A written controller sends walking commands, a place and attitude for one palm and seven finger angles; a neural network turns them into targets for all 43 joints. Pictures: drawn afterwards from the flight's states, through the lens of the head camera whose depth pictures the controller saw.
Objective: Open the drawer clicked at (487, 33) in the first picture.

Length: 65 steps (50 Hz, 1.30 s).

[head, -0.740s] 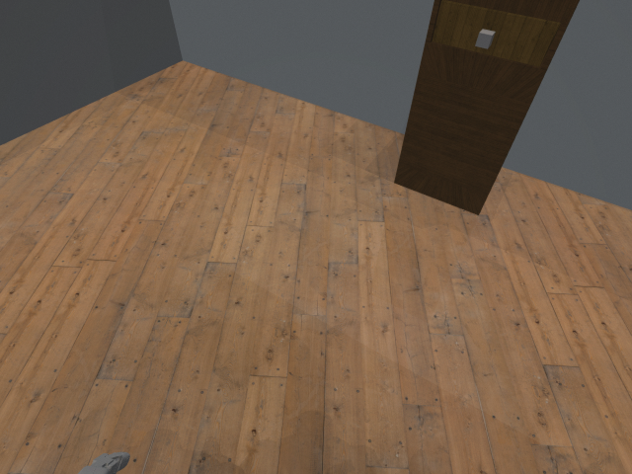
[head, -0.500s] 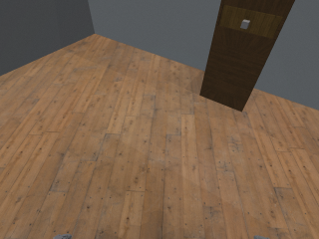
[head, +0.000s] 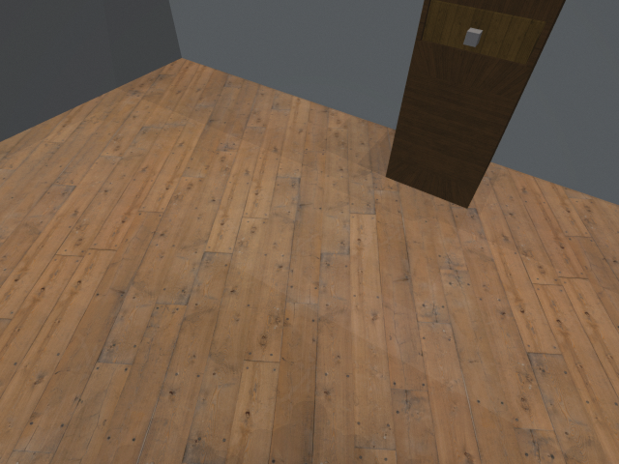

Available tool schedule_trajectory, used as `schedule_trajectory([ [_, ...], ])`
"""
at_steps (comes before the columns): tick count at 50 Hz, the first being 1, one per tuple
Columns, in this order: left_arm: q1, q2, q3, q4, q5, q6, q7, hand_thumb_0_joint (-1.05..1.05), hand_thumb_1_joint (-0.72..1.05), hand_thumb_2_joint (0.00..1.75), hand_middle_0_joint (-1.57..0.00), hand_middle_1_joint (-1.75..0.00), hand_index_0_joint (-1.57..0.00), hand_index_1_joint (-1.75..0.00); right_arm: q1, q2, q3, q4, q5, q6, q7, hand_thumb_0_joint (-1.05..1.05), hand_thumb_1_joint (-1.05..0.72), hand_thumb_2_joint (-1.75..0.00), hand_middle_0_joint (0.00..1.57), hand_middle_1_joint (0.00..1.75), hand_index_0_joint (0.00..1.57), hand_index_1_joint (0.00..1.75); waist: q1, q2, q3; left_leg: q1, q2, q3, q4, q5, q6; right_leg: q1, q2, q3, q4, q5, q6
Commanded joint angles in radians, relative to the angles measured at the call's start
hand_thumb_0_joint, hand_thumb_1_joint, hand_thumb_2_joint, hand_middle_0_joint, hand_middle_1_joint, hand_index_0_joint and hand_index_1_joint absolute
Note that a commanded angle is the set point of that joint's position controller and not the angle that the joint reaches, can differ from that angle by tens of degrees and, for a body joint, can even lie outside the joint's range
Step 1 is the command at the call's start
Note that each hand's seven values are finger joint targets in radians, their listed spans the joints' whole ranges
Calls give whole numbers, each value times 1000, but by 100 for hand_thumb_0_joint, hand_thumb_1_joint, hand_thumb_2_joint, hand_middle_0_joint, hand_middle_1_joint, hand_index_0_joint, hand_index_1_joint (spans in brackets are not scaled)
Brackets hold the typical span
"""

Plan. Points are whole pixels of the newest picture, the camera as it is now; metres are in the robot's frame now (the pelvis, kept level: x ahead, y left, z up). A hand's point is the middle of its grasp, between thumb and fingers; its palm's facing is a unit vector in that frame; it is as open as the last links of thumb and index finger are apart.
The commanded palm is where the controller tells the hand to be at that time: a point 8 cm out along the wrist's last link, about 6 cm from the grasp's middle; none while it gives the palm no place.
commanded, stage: stand and wait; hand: left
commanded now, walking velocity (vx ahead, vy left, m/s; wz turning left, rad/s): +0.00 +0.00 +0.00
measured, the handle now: (474, 35) +1.48 -0.51 -0.01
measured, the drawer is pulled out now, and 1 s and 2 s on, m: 0.00 0.00 0.00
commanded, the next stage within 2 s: look at it before walking up in 0.08 s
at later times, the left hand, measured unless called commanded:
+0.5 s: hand out of the picture +0.08 +0.24 -0.16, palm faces -0.03 -0.94 -0.33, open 7.3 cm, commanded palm none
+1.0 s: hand out of the picture +0.07 +0.22 -0.17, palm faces -0.06 -0.96 -0.27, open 7.3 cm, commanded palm none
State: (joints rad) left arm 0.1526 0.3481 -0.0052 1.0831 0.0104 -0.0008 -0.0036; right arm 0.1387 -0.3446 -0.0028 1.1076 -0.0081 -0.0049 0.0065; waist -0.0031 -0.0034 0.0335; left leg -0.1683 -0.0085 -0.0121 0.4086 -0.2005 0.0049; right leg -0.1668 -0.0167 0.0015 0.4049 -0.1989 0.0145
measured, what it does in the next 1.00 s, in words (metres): stands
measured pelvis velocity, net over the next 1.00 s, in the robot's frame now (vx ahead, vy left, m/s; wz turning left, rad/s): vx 0.03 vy -0.01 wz -0.07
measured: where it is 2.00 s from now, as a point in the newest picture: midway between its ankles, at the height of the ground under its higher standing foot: (336, 429)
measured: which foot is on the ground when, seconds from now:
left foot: down 0.00-1.00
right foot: down 0.00-1.00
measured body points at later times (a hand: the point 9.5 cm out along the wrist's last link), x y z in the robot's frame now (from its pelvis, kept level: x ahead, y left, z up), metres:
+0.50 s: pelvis +0.00 +0.00 +0.00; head +0.01 +0.00 +0.45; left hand +0.08 +0.29 -0.13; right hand +0.08 -0.30 -0.13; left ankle +0.01 +0.12 -0.74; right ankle +0.01 -0.13 -0.74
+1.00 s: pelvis +0.03 -0.01 +0.00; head +0.01 +0.00 +0.45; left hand +0.08 +0.27 -0.15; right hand +0.08 -0.29 -0.14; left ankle +0.01 +0.12 -0.74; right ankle +0.01 -0.13 -0.74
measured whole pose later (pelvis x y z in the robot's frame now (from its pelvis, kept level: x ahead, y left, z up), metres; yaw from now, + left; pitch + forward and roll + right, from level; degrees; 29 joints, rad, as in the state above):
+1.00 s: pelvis +0.03 -0.01 +0.00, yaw -4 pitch -1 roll +0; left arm 0.24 0.29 0.01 1.06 0.02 0.03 -0.02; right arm 0.18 -0.29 -0.01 1.08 -0.02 0.01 0.00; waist 0.02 0.00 -0.02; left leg -0.16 0.03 0.04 0.49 -0.31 0.00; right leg -0.19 0.03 0.06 0.49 -0.31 -0.01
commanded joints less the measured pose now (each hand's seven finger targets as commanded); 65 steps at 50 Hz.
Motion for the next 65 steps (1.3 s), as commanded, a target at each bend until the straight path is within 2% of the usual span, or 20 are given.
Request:
schedule_trajectory([
  [1, -54, 200, 37, -64, 0, -23, 14, 0, 90, 90, -20, -30, -20, -30, -60, -204, -37, -67, -1, -27, -13, 0, -90, -90, 20, 30, 20, 30, 3, -4, -46, -15, 114, -113, -90, 38, 28, -1, -106, 101, -86, -22, -42],
  [40, -51, 200, 38, -55, 1, -29, 16, 0, 90, 90, -20, -30, -20, -30, -77, -203, -32, -57, 2, -27, -17, 0, -90, -90, 20, 30, 20, 30, 4, -4, -69, 49, 125, -95, -93, 156, 20, 36, -111, 95, -91, 138, -43],
  [42, 10, 89, 18, -31, 1, -8, 18, 0, 90, 90, -20, -30, -20, -30, -15, -87, -8, -36, -7, -12, -15, 0, -90, -90, 20, 30, 20, 30, 3, -18, -76, 56, 120, -56, -62, 41, 0, 16, -99, 110, -87, 12, -34],
  [43, 33, 80, 18, -31, 4, 2, 15, 0, 90, 90, -20, -30, -20, -30, 13, -75, -8, -34, -9, -5, -14, 0, -90, -90, 20, 30, 20, 30, 4, -18, -70, 46, 116, -45, -44, -61, -1, -6, -90, 126, -84, -101, -39],
  [45, 41, 94, 30, -50, 9, 17, 1, 0, 90, 90, -20, -30, -20, -30, 22, -90, -19, -47, -16, 3, -12, 0, -90, -90, 20, 30, 20, 30, 4, -13, 29, -24, 115, -41, -56, -285, 6, -99, -70, 158, -92, -309, -54],
  [48, 67, 95, 50, -93, 14, 21, -14, 0, 90, 90, -20, -30, -20, -30, 59, -118, -41, -76, -17, 2, -13, 0, -90, -90, 20, 30, 20, 30, -2, 8, 91, -51, 149, -73, -53, -440, 33, -209, -29, 172, -22, -414, -73],
  [50, 70, 59, 55, -120, 12, 11, -22, 0, 90, 90, -20, -30, -20, -30, 103, -138, -56, -83, -15, -9, -18, 0, -90, -90, 20, 30, 20, 30, -18, 97, 118, 3, 230, -165, -119, -490, 81, -316, 26, 109, 129, -357, -63],
  [51, 68, 28, 56, -137, 11, 3, -26, 0, 90, 90, -20, -30, -20, -30, 131, -157, -67, -85, -14, -18, -21, 0, -90, -90, 20, 30, 20, 30, -27, 159, 102, 54, 306, -242, -172, -473, 119, -358, 59, 30, 262, -265, -48],
  [52, 36, 7, 57, -158, 10, -5, -30, 0, 90, 90, -20, -30, -20, -30, 154, -161, -75, -83, -10, -28, -23, 0, -90, -90, 20, 30, 20, 30, -40, 190, 82, 123, 370, -268, -193, -355, 162, -414, 31, -14, 358, -267, -34],
  [53, 0, 7, 59, -177, 10, -8, -33, 0, 90, 90, -20, -30, -20, -30, 176, -154, -78, -84, -10, -35, -22, 0, -90, -90, 20, 30, 20, 30, -52, 182, 79, 157, 394, -270, -195, -273, 186, -458, 2, -4, 411, -309, -29],
  [55, -4, -17, 66, -190, 10, -17, -37, 0, 90, 90, -20, -30, -20, -30, 172, -122, -77, -84, -15, -44, -24, 0, -90, -90, 20, 30, 20, 30, -42, 160, 74, 155, 400, -180, -147, -73, 180, -437, -46, -10, 399, -320, -25],
  [56, 24, -32, 67, -182, 10, -21, -40, 0, 90, 90, -20, -30, -20, -30, 153, -108, -73, -86, -18, -46, -25, 0, -90, -90, 20, 30, 20, 30, -22, 154, 65, 112, 376, -110, -109, 1, 153, -354, -46, -34, 344, -303, -27],
  [57, 99, -45, 70, -156, 10, -23, -43, 0, 90, 90, -20, -30, -20, -30, 111, -101, -71, -93, -18, -46, -26, 0, -90, -90, 20, 30, 20, 30, 23, 148, 39, 41, 337, -22, -30, 22, 112, -212, -38, -60, 251, -233, -31],
  [58, 227, -40, 76, -111, 13, -25, -42, 0, 90, 90, -20, -30, -20, -30, 79, -88, -69, -102, -17, -44, -25, 0, -90, -90, 20, 30, 20, 30, 85, 67, -8, -82, 275, 62, 143, -7, 67, 8, 3, -96, 138, -106, -40],
  [59, 394, 43, 94, -60, 21, -38, -29, 0, 90, 90, -20, -30, -20, -30, 60, -33, -56, -124, -4, -43, -16, 0, -90, -90, 20, 30, 20, 30, 154, -196, -66, -294, 162, 171, 461, -103, 9, 230, -115, 123, -26, -176, -85],
  [60, 501, 137, 111, -28, 13, -50, -9, 0, 90, 90, -20, -30, -20, -30, 5, 32, -37, -182, -4, -52, -8, 0, -90, -90, 20, 30, 20, 30, 170, -426, -38, -550, 40, 167, 735, -381, -31, 281, -350, 592, -192, -121, -173],
  [61, 495, 119, 107, -30, 0, -51, 7, 0, 90, 90, -20, -30, -20, -30, -13, -1, -48, -191, -10, -57, -7, 0, -90, -90, 20, 30, 20, 30, 152, -285, -43, -585, 78, 46, 802, -339, -14, 300, -362, 616, -197, -66, -216],
  [62, 419, 80, 98, -45, -1, -55, 9, 0, 90, 90, -20, -30, -20, -30, -3, -2, -56, -172, -7, -61, -6, 0, -90, -90, 20, 30, 20, 30, 115, -163, -6, -579, 125, 30, 805, -241, -7, 235, -340, 526, -182, -99, -239],
  [63, 365, 49, 92, -62, 1, -56, 10, 0, 90, 90, -20, -30, -20, -30, -13, 17, -56, -155, -8, -60, -3, 0, -90, -90, 20, 30, 20, 30, 96, -87, 19, -554, 143, 35, 811, -194, -13, 161, -322, 502, -188, -143, -236],
  [65, 292, -5, 74, -79, 10, -62, 13, 0, 90, 90, -20, -30, -20, -30, 18, 39, -57, -134, -18, -46, 2, 0, -90, -90, 20, 30, 20, 30, 46, -39, 74, -497, 160, 31, 767, -119, -33, 24, -281, 391, -213, -94, -223],
])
